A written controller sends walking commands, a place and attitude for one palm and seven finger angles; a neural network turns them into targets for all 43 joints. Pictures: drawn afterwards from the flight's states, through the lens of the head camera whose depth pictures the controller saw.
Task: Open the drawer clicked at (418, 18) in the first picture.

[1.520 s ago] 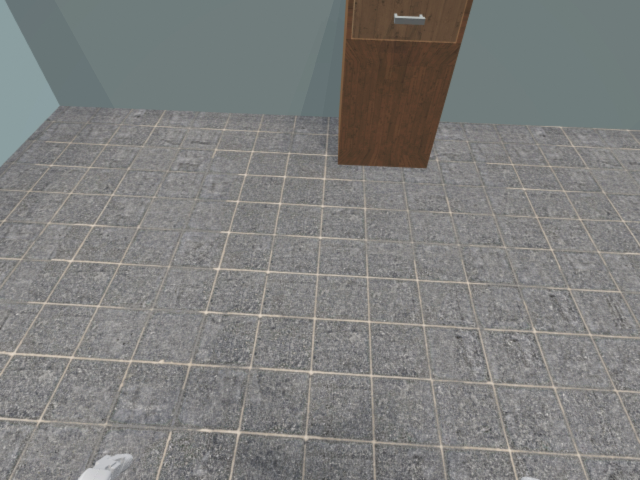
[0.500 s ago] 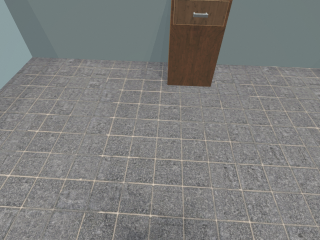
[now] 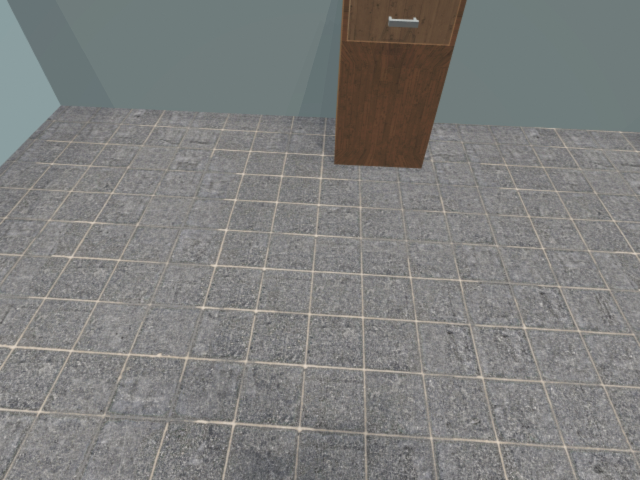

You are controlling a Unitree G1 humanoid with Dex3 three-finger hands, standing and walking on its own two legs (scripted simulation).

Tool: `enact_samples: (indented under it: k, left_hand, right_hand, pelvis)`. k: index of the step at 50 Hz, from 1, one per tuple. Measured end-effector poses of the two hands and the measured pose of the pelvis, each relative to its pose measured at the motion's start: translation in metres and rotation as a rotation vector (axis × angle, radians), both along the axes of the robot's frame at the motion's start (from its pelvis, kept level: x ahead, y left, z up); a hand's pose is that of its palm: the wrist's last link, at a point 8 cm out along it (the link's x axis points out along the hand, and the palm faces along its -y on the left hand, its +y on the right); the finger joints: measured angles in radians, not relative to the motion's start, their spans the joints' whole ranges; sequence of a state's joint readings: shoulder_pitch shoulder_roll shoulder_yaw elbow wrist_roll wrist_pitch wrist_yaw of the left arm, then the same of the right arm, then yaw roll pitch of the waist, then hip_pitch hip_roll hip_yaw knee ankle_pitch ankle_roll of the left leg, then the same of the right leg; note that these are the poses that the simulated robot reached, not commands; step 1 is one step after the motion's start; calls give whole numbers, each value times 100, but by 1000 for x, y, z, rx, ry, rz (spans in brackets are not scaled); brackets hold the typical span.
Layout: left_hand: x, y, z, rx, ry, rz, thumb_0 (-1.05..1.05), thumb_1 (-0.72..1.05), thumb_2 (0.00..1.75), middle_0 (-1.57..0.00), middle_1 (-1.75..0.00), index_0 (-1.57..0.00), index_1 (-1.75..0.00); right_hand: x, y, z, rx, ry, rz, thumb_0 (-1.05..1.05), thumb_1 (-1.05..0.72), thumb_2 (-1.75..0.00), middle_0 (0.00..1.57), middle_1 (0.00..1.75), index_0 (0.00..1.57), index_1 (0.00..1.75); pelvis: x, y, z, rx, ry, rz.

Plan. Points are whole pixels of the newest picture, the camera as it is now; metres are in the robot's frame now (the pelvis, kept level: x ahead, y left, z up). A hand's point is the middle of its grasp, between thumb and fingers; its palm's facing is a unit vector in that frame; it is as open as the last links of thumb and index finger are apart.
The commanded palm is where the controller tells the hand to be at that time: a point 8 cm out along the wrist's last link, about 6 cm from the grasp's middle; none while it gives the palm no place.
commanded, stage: walk to a spot facing it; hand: left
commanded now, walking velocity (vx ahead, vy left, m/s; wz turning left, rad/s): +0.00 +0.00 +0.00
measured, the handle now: (402, 21) +1.70 -0.22 -0.06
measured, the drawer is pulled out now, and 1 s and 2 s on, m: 0.00 0.00 0.00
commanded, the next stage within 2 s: none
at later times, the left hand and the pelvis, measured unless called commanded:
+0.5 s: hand out of the picture +0.11 +0.14 -0.18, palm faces -0.11 -0.97 -0.22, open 7.4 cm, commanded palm none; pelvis +0.09 -0.05 -0.02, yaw -11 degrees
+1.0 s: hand (248, 362) +0.35 +0.15 -0.20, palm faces -0.30 -0.94 -0.16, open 7.4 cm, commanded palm none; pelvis +0.32 -0.03 -0.02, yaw -23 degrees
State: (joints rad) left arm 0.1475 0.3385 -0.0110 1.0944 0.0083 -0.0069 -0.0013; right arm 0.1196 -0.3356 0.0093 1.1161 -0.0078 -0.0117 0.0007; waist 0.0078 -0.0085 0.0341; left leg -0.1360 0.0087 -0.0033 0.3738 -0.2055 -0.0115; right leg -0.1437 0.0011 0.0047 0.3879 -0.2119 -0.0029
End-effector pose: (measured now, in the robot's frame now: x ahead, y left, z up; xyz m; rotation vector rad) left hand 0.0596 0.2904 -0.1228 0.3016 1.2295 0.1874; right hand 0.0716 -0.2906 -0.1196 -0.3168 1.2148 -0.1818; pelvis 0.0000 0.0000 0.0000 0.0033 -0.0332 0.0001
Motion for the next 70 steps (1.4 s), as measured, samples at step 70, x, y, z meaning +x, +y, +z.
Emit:
enact_samples:
  k: [70]
  left_hand:
    - [603,-227,-32,-220,33,-558,0,91,90,-20,-30,-20,-30]
  right_hand:
    - [194,108,-12,231,294,-799,0,-91,-90,20,30,20,30]
  pelvis:
    - [475,-75,-8,-18,20,-546]
